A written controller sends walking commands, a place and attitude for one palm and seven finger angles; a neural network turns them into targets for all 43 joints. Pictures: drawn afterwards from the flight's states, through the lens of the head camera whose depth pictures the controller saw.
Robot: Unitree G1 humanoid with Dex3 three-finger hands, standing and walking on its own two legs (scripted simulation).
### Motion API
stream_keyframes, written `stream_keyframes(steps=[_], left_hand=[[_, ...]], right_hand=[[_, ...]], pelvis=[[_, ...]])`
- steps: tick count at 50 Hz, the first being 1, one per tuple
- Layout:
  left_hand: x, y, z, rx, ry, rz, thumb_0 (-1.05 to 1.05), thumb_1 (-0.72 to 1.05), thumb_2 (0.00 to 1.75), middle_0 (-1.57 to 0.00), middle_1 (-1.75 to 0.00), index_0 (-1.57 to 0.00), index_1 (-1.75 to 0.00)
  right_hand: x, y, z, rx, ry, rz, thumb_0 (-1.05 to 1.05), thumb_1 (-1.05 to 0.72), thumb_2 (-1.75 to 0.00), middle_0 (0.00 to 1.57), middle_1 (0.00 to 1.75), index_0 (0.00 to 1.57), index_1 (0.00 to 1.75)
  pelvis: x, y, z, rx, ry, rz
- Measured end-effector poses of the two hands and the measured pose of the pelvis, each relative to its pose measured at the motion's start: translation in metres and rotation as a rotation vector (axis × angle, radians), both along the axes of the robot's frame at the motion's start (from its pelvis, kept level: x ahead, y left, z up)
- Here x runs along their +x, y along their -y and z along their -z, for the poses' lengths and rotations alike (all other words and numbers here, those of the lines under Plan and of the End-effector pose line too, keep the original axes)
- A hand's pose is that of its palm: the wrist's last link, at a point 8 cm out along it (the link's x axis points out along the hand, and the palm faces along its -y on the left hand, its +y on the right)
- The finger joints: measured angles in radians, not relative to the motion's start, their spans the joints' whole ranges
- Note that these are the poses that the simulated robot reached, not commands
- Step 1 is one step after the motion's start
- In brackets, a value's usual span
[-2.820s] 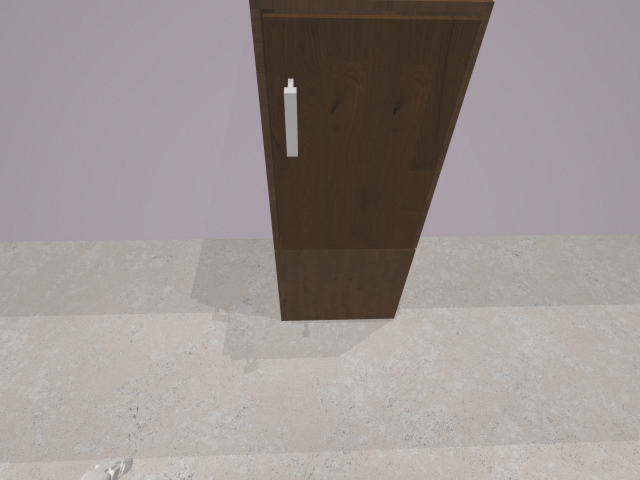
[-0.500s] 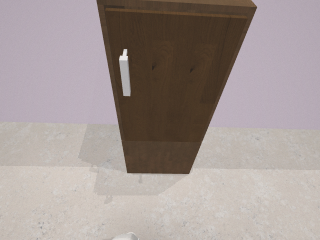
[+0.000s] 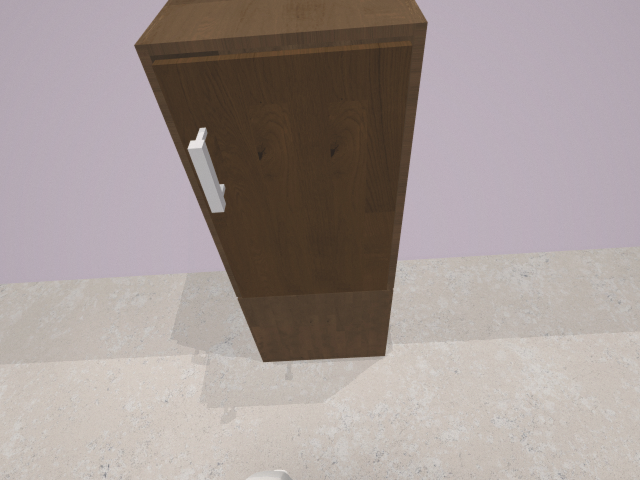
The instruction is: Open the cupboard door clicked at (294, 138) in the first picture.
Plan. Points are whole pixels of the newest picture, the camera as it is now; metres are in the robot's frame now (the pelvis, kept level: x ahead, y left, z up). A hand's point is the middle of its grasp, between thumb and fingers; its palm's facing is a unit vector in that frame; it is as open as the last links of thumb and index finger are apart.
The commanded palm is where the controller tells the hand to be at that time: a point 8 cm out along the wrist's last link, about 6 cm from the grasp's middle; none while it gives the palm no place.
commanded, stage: come to a stop and stand still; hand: left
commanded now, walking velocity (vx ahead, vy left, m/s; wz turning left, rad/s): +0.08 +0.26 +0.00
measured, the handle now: (210, 170) +0.56 +0.22 +0.08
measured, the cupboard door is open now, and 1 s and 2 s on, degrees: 0 0 0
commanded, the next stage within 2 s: look again from close up in 0.92 s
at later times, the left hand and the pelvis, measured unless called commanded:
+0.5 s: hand out of the picture -0.04 +0.25 -0.18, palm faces +0.09 -0.98 -0.18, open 7.4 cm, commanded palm none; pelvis -0.02 +0.07 +0.01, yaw +0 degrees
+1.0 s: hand out of the picture -0.01 +0.27 -0.17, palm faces +0.02 -0.99 -0.17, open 7.3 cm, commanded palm none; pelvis -0.02 +0.10 +0.01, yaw +0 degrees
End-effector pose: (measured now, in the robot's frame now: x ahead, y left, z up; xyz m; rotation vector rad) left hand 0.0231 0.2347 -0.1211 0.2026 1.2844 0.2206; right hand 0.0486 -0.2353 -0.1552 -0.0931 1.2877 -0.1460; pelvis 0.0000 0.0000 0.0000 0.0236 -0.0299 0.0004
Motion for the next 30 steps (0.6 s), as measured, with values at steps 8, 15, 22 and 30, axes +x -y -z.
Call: stream_keyframes(steps=[8, 15, 22, 30], left_hand=[[-0.032, 0.008, -0.01, -0.018, -0.041, -0.062, 0.01, 0.9, 0.9, -0.2, -0.3, -0.21, -0.3], [-0.063, -0.015, 0.001, -0.049, -0.088, -0.098, 0.0, 0.9, 0.9, -0.2, -0.3, -0.21, -0.3], [-0.079, -0.058, 0.03, -0.099, -0.161, -0.1, 0.01, 0.9, 0.9, -0.2, -0.3, -0.21, -0.3], [-0.044, -0.077, 0.024, -0.111, -0.095, -0.043, 0.01, 0.91, 0.9, -0.2, -0.3, -0.2, -0.3]], right_hand=[[-0.045, 0.009, -0.013, -0.009, -0.13, -0.026, 0.01, -0.91, -0.9, 0.2, 0.3, 0.2, 0.3], [-0.036, -0.008, -0.023, -0.06, -0.118, -0.066, 0.01, -0.91, -0.9, 0.2, 0.3, 0.2, 0.3], [-0.015, -0.058, -0.034, -0.105, 0.019, -0.069, 0.01, -0.91, -0.9, 0.2, 0.3, 0.2, 0.3], [-0.02, -0.091, -0.037, -0.101, 0.024, -0.05, 0.01, -0.94, -0.9, 0.2, 0.3, 0.2, 0.3]], pelvis=[[-0.006, 0.001, -0.014, 0.019, -0.028, -0.02], [-0.014, -0.023, -0.013, 0.007, -0.036, -0.029], [-0.018, -0.06, -0.003, -0.026, -0.023, -0.011], [-0.016, -0.084, -0.01, -0.021, -0.014, 0.0]])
